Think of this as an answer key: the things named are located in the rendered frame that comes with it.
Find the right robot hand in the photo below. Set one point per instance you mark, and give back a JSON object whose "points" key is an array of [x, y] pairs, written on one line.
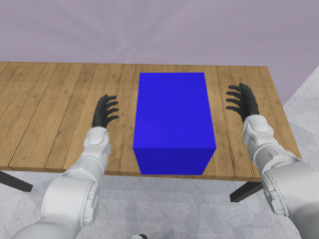
{"points": [[247, 101]]}

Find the left robot forearm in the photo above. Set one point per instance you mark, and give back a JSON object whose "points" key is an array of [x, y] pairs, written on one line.
{"points": [[93, 161]]}

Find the table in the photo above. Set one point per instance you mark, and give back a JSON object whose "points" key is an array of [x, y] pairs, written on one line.
{"points": [[47, 109]]}

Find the carton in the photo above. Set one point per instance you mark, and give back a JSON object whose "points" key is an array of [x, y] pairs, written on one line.
{"points": [[173, 129]]}

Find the right robot forearm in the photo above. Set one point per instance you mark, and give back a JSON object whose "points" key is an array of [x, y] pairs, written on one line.
{"points": [[263, 148]]}

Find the robot right upper arm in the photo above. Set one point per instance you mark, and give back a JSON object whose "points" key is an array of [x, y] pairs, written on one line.
{"points": [[292, 190]]}

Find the left robot hand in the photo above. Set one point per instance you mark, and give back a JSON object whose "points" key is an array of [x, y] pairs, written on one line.
{"points": [[100, 118]]}

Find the robot left upper arm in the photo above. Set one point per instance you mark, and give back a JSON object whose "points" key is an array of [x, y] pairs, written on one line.
{"points": [[71, 203]]}

